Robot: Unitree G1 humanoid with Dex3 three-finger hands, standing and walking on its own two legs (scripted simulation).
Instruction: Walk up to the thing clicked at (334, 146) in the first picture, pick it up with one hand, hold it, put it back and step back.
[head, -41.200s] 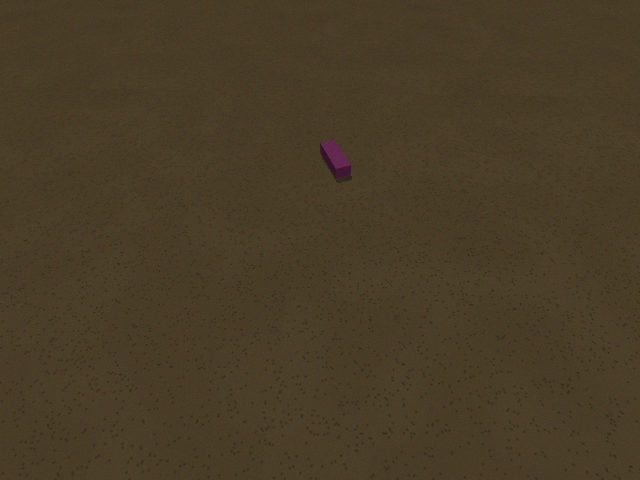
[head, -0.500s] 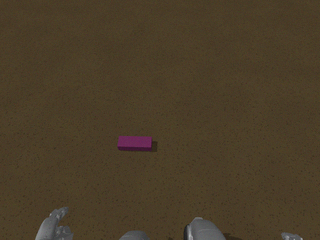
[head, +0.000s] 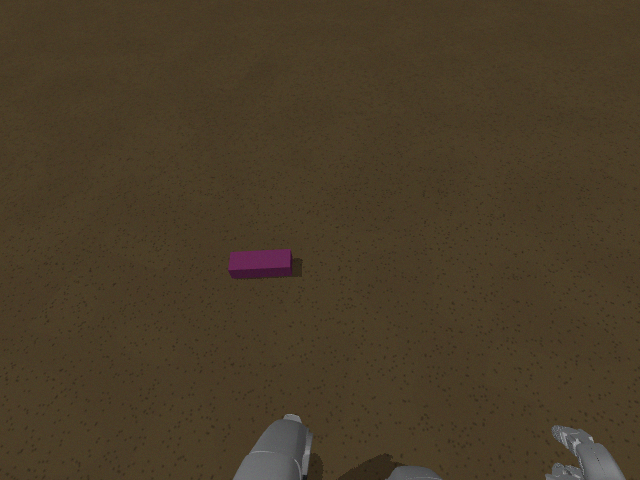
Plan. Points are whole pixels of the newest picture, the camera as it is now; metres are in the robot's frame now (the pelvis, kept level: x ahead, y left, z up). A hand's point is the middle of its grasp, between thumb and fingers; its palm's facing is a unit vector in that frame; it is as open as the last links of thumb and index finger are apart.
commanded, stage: step back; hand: left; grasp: from above
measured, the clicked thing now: (261, 263) +0.84 +0.31 -0.72
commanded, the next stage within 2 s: stand in 1.50 s
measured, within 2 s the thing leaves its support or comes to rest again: neither
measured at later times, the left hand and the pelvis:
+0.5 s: hand out of the picture -0.10 +0.27 -0.14, palm faces +0.10 -0.92 -0.38, open 7.4 cm; pelvis -0.18 -0.01 +0.01, yaw +5 degrees
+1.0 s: hand out of the picture -0.19 +0.28 -0.14, palm faces +0.07 -0.92 -0.38, open 7.4 cm; pelvis -0.21 +0.00 +0.01, yaw +4 degrees
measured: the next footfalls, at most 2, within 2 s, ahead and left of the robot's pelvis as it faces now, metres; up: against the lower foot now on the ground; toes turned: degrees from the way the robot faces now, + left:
left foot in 0.30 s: -0.14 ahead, +0.12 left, +0.00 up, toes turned +3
right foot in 0.60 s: -0.15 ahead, -0.12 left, +0.00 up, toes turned +2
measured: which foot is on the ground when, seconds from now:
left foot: up 0.00-0.28, down 0.30-1.00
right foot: down 0.00-0.32, up 0.34-0.58, down 0.60-1.00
